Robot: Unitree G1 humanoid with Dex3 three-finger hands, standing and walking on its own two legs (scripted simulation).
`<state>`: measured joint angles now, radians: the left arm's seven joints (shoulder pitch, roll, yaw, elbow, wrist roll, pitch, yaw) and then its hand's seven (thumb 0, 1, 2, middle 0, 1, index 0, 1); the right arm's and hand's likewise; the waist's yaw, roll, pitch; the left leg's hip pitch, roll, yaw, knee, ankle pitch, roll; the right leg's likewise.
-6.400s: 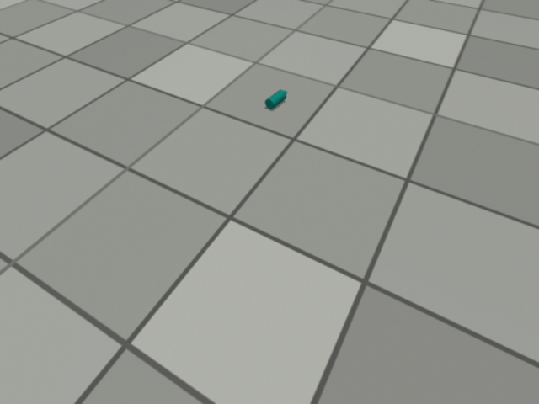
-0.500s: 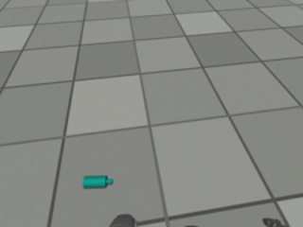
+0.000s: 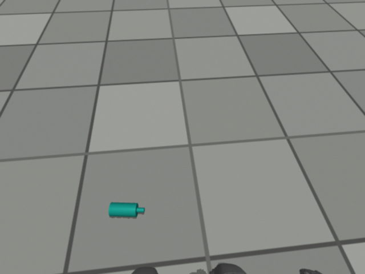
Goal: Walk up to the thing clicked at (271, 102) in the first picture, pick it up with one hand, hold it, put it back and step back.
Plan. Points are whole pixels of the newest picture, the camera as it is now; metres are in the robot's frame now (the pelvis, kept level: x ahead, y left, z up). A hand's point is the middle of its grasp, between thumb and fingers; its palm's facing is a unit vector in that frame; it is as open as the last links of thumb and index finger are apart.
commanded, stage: walk up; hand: left
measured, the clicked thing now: (127, 209) +0.49 +0.30 -0.71
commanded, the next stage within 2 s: none
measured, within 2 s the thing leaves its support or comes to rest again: neither
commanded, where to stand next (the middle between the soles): +0.11 +0.03 m, yaw -1 degrees
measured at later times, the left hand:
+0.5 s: hand out of the picture +0.11 +0.27 -0.12, palm faces -0.02 -0.94 -0.35, open 7.4 cm
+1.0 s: hand out of the picture +0.08 +0.26 -0.12, palm faces +0.00 -0.94 -0.34, open 7.4 cm
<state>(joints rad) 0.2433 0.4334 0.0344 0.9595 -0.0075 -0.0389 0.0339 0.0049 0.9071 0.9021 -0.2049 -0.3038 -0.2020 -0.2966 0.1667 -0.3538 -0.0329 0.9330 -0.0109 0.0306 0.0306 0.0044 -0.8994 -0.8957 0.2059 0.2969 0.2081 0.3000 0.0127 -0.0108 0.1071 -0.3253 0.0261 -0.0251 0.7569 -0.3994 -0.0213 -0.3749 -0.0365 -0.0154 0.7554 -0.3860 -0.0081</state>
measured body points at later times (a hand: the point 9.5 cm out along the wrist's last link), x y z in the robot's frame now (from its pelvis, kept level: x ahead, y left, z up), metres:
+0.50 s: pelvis +0.00 +0.01 +0.03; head +0.02 +0.02 +0.48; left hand +0.12 +0.32 -0.10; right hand +0.10 -0.29 -0.10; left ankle +0.00 +0.14 -0.71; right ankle +0.04 -0.13 -0.71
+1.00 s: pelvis +0.01 +0.01 +0.04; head +0.02 +0.00 +0.48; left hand +0.08 +0.31 -0.10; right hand +0.08 -0.30 -0.10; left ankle +0.00 +0.14 -0.71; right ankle +0.04 -0.13 -0.71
